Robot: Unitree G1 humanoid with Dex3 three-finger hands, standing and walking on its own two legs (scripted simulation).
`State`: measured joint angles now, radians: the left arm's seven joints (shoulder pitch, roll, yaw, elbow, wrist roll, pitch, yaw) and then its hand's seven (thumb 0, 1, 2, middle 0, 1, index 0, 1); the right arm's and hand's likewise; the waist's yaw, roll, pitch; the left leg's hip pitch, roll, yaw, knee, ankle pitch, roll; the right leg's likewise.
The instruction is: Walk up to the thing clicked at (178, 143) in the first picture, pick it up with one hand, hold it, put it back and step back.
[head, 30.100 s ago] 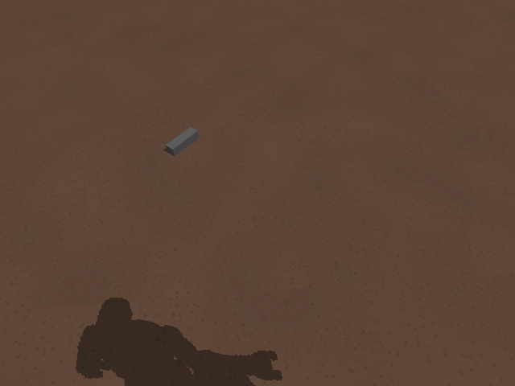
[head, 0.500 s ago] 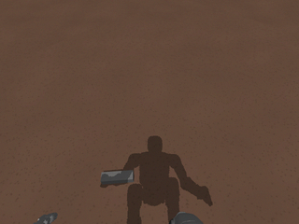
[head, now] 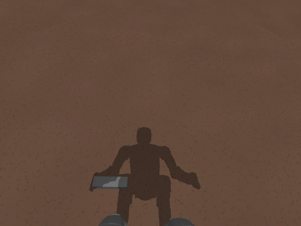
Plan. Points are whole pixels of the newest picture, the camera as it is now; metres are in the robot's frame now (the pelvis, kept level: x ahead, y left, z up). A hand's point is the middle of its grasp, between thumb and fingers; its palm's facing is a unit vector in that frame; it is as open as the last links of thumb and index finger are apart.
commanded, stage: walk up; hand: left
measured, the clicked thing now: (110, 182) +0.41 +0.20 -0.73
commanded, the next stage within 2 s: none
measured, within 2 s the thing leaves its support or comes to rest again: neither
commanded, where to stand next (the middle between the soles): +0.08 -0.07 m, yaw +2 degrees
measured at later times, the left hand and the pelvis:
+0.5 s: hand out of the picture +0.08 +0.24 -0.13, palm faces -0.03 -0.93 -0.37, open 7.4 cm; pelvis +0.00 -0.02 +0.01, yaw -1 degrees
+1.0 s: hand out of the picture +0.08 +0.24 -0.14, palm faces -0.05 -0.94 -0.33, open 7.4 cm; pelvis +0.01 -0.01 +0.02, yaw +0 degrees
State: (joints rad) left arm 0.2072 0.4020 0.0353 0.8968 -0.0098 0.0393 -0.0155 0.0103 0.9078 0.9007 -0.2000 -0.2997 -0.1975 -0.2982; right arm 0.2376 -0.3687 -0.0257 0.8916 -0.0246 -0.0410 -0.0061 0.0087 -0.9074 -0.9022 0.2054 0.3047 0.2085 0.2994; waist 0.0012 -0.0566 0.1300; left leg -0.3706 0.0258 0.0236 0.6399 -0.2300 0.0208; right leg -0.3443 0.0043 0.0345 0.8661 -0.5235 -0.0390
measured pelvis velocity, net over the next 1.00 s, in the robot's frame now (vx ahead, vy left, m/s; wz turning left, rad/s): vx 0.01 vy -0.01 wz -0.01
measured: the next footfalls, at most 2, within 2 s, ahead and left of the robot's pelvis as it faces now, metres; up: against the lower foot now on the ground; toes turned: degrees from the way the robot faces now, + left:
right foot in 0.14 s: +0.02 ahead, -0.16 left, +0.00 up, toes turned -1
left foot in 1.96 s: -0.05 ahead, +0.13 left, +0.00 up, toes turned +1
